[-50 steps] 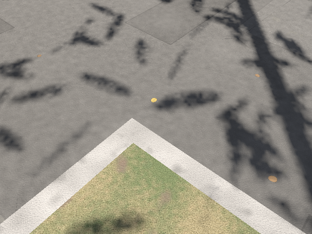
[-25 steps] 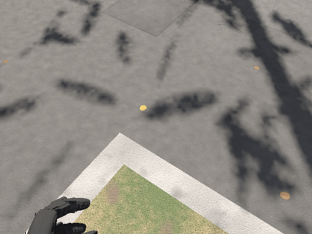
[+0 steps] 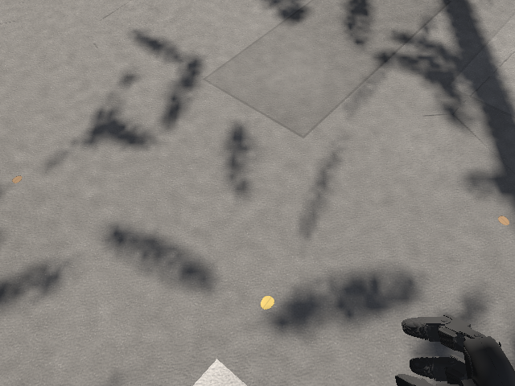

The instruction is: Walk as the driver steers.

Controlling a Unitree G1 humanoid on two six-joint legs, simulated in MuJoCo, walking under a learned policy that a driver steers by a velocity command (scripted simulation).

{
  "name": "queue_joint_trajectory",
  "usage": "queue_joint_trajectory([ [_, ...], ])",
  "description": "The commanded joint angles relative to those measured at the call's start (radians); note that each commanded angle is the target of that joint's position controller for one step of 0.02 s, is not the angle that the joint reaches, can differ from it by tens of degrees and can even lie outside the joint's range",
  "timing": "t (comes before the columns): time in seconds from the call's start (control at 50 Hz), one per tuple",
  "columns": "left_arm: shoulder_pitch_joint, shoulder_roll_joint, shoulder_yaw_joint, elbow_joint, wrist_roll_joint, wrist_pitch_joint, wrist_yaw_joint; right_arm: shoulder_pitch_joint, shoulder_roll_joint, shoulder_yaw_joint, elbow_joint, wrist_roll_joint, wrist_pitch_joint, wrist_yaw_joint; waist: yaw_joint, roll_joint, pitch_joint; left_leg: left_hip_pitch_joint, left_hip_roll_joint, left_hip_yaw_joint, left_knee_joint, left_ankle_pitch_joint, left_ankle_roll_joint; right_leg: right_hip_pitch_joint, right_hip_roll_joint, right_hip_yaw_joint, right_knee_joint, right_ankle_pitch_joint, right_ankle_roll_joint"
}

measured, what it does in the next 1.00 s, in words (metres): walks ahead, turning right: right foot, then left foot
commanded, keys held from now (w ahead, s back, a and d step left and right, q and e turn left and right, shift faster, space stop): e+shift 1.00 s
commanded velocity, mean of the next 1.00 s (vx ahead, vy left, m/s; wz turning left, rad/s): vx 0.14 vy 0.00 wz -0.89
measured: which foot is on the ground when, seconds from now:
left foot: down 0.00-0.42, up 0.44-0.90, down 0.92-1.00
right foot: down 0.00-0.00, up 0.02-0.42, down 0.44-0.92, up 0.94-1.00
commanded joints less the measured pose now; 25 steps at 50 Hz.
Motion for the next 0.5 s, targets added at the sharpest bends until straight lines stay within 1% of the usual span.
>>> queue_joint_trajectory([
  [0.02,-0.004,0.011,0.0,-0.116,0.027,0.017,0.001,0.471,-0.326,-0.103,0.041,0.026,-0.021,-0.041,-0.212,0.177,-0.478,1.124,0.415,-0.402,0.22,0.744,0.111,-0.73,-0.003,0.06,0.985,-0.104,0.047],
  [0.04,0.069,0.081,0.007,-0.125,-0.029,0.016,0.003,0.474,-0.26,-0.083,0.01,0.003,-0.02,-0.026,-0.219,0.211,-0.719,1.22,0.522,-0.609,0.17,0.78,0.229,-0.816,0.017,0.205,1.228,-0.257,0.055],
  [0.06,-0.043,0.182,0.045,-0.169,-0.061,0.026,0.01,0.402,-0.22,-0.086,-0.016,0.009,-0.007,-0.027,-0.221,0.132,-0.629,1.082,0.482,-0.481,0.09,0.65,0.236,-0.866,-0.055,0.161,1.235,-0.192,0.078],
  [0.08,-0.15,0.209,0.059,-0.203,-0.071,0.04,0.017,0.332,-0.17,-0.081,-0.012,0.028,-0.004,-0.033,-0.202,0.047,-0.413,0.881,0.422,-0.343,0.027,0.525,0.194,-0.924,-0.109,0.093,1.16,-0.112,0.095],
  [0.1,-0.189,0.194,0.067,-0.202,-0.064,0.056,0.023,0.281,-0.14,-0.075,-0.003,0.036,-0.003,-0.04,-0.164,-0.023,-0.267,0.688,0.372,-0.259,-0.037,0.423,0.155,-0.92,-0.144,0.061,1.134,-0.054,0.116],
  [0.12,-0.165,0.163,0.074,-0.2,-0.06,0.082,0.026,0.228,-0.119,-0.07,0.0,0.036,-0.003,-0.044,-0.113,-0.01,-0.191,0.527,0.337,-0.171,-0.101,0.325,0.131,-0.858,-0.173,0.047,1.109,-0.015,0.125],
  [0.14,-0.136,0.117,0.071,-0.209,-0.06,0.107,0.024,0.188,-0.113,-0.072,0.001,0.03,-0.001,-0.041,-0.076,0.027,-0.146,0.401,0.318,-0.094,-0.15,0.244,0.105,-0.789,-0.197,0.032,1.07,0.008,0.122],
  [0.16,-0.133,0.082,0.067,-0.226,-0.061,0.125,0.024,0.142,-0.109,-0.075,-0.001,0.028,-0.002,-0.038,-0.052,0.05,-0.106,0.311,0.307,-0.033,-0.19,0.205,0.1,-0.761,-0.214,0.015,1.014,0.011,0.121],
  [0.18,-0.162,0.073,0.065,-0.255,-0.058,0.135,0.025,0.1,-0.117,-0.079,0.0,0.028,-0.002,-0.037,-0.039,0.068,-0.066,0.242,0.298,0.022,-0.223,0.201,0.105,-0.756,-0.224,-0.001,0.936,0.03,0.122],
  [0.2,-0.2,0.081,0.065,-0.288,-0.048,0.135,0.025,0.075,-0.134,-0.086,0.002,0.026,-0.002,-0.041,-0.034,0.073,-0.049,0.218,0.289,0.061,-0.238,0.218,0.112,-0.761,-0.23,-0.01,0.846,0.083,0.121],
  [0.22,-0.218,0.087,0.064,-0.306,-0.04,0.132,0.019,0.062,-0.155,-0.094,0.0,0.028,0.001,-0.049,-0.032,0.073,-0.065,0.234,0.277,0.104,-0.232,0.233,0.116,-0.747,-0.23,-0.024,0.753,0.173,0.114],
  [0.24,-0.224,0.096,0.064,-0.31,-0.034,0.129,0.007,0.053,-0.17,-0.101,-0.005,0.034,0.007,-0.055,-0.036,0.059,-0.098,0.264,0.262,0.145,-0.212,0.231,0.112,-0.714,-0.224,-0.041,0.663,0.289,0.101],
  [0.26,-0.236,0.106,0.065,-0.312,-0.028,0.128,-0.006,0.052,-0.18,-0.105,-0.007,0.043,0.014,-0.06,-0.044,0.045,-0.122,0.306,0.257,0.171,-0.191,0.227,0.108,-0.694,-0.21,-0.062,0.593,0.377,0.089],
  [0.28,-0.251,0.118,0.068,-0.318,-0.025,0.13,-0.018,0.058,-0.189,-0.107,-0.006,0.054,0.023,-0.062,-0.053,0.036,-0.135,0.348,0.263,0.185,-0.171,0.222,0.104,-0.684,-0.198,-0.081,0.544,0.423,0.078],
  [0.32,-0.295,0.155,0.08,-0.349,-0.025,0.138,-0.04,0.066,-0.208,-0.112,-0.004,0.073,0.044,-0.061,-0.061,0.034,-0.131,0.411,0.288,0.196,-0.132,0.186,0.082,-0.68,-0.19,-0.1,0.481,0.422,0.05],
  [0.36,-0.328,0.202,0.1,-0.382,-0.03,0.145,-0.051,0.07,-0.231,-0.121,-0.007,0.085,0.067,-0.059,-0.059,0.037,-0.12,0.458,0.312,0.201,-0.065,0.204,0.048,-0.673,-0.165,-0.137,0.445,0.342,0.016],
  [0.38,-0.318,0.223,0.112,-0.391,-0.03,0.147,-0.052,0.069,-0.24,-0.126,-0.011,0.094,0.077,-0.057,-0.048,0.042,-0.123,0.478,0.317,0.204,-0.006,0.256,0.028,-0.652,-0.141,-0.159,0.424,0.293,-0.005],
  [0.4,-0.275,0.241,0.125,-0.39,-0.031,0.146,-0.048,0.067,-0.241,-0.129,-0.013,0.103,0.086,-0.055,-0.021,0.038,-0.135,0.486,0.309,0.217,0.093,0.294,0.002,-0.597,-0.111,-0.178,0.374,0.278,-0.032],
  [0.42,-0.166,0.273,0.147,-0.364,-0.027,0.137,-0.036,0.074,-0.225,-0.128,-0.012,0.108,0.097,-0.049,0.034,-0.01,-0.163,0.438,0.268,0.231,0.284,0.252,-0.034,-0.458,-0.068,-0.17,0.276,0.35,-0.074],
  [0.44,-0.138,0.378,0.177,-0.366,-0.023,0.125,-0.012,0.121,-0.196,-0.122,-0.021,0.08,0.099,-0.043,0.018,-0.227,-0.124,0.245,0.158,0.221,0.557,-0.217,-0.103,-0.343,-0.166,0.076,0.18,0.891,-0.137],
  [0.46,-0.202,0.447,0.175,-0.408,0.008,0.121,-0.013,0.152,-0.147,-0.108,-0.06,0.027,0.092,-0.04,-0.092,-0.363,-0.211,-0.059,-0.049,0.107,0.875,-0.887,-0.172,-0.161,-0.315,0.479,0.207,1.113,-0.32],
  [0.48,-0.217,0.432,0.165,-0.446,0.027,0.093,-0.037,0.156,-0.188,-0.11,-0.07,0.041,0.08,-0.034,-0.067,-0.244,-0.406,-0.139,-0.071,-0.147,0.964,-0.856,-0.163,-0.1,-0.418,0.712,0.072,0.786,-0.401],
  [0.5,-0.262,0.401,0.157,-0.46,0.011,0.073,-0.046,0.107,-0.206,-0.115,-0.081,0.067,0.067,-0.034,-0.074,-0.142,-0.345,-0.192,-0.049,-0.187,0.938,-0.767,-0.135,-0.127,-0.41,0.672,0.029,0.576,-0.357],
])
Next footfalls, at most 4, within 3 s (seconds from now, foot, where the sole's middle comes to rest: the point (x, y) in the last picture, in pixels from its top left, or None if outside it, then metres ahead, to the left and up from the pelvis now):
0.44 right None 0.35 -0.15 -0.75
0.92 left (299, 359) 0.49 -0.01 -0.75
1.32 right None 0.24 -0.12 -0.75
1.66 left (302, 375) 0.46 -0.01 -0.75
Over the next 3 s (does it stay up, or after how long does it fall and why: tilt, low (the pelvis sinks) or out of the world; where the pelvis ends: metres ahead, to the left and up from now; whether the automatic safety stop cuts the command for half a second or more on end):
stays up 0.43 -0.17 0.03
